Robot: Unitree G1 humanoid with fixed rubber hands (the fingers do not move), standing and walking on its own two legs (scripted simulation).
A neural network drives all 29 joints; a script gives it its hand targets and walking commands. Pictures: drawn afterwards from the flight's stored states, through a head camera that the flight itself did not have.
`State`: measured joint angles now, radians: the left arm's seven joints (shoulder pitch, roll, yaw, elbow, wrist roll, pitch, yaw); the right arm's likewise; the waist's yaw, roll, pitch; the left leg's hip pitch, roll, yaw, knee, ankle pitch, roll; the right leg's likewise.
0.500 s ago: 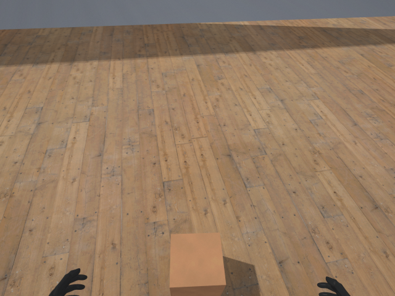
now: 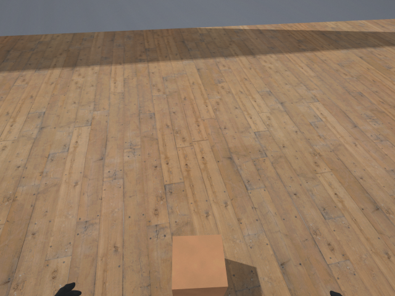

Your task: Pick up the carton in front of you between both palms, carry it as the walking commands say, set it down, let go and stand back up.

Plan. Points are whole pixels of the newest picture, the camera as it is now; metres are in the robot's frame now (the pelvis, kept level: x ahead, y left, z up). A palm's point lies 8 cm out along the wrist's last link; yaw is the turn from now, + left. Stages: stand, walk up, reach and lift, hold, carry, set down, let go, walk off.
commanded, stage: stand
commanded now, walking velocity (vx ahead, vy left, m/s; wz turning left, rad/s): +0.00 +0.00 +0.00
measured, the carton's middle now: (197, 269) +0.38 -0.01 -0.65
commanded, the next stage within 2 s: none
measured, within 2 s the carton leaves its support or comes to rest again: neither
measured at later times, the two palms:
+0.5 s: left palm out of the picture +0.08 +0.30 -0.10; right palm out of the picture +0.08 -0.31 -0.09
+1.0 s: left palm out of the picture +0.07 +0.31 -0.10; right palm out of the picture +0.07 -0.31 -0.10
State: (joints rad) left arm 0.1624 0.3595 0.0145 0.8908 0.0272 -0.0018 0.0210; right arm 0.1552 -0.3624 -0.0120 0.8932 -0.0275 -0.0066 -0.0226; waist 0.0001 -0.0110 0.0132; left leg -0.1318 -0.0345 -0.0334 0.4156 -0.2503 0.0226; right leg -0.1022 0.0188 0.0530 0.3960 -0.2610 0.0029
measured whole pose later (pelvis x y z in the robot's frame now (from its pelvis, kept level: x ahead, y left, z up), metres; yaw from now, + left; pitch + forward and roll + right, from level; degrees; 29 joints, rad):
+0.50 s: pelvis -0.01 +0.00 +0.00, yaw +0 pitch -2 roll +0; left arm 0.15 0.38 0.00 1.00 0.02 -0.01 0.01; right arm 0.14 -0.38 0.00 1.00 -0.02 -0.01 -0.02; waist 0.00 -0.01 0.02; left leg -0.12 -0.03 -0.03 0.36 -0.20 0.02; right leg -0.09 0.02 0.06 0.34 -0.21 0.00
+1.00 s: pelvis -0.02 +0.00 +0.00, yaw +0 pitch -2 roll +0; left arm 0.13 0.39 0.00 1.04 0.02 -0.01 0.01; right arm 0.12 -0.39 0.01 1.04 -0.02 -0.01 -0.01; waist 0.00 -0.01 0.03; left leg -0.11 -0.03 -0.04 0.34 -0.19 0.02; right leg -0.08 0.02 0.05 0.33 -0.20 0.00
